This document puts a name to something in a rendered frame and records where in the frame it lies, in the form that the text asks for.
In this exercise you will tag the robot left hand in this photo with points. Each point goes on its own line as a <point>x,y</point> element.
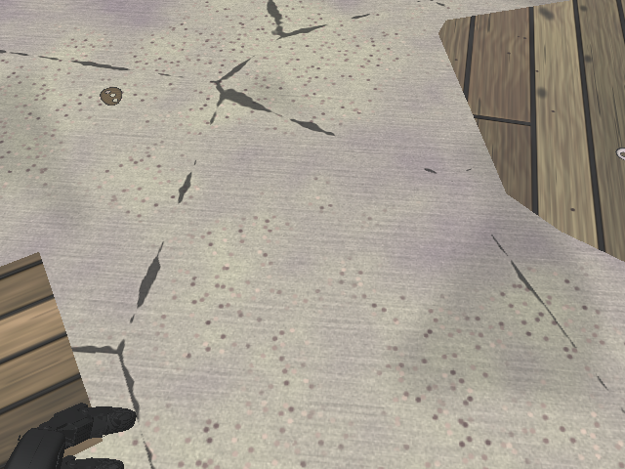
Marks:
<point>43,447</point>

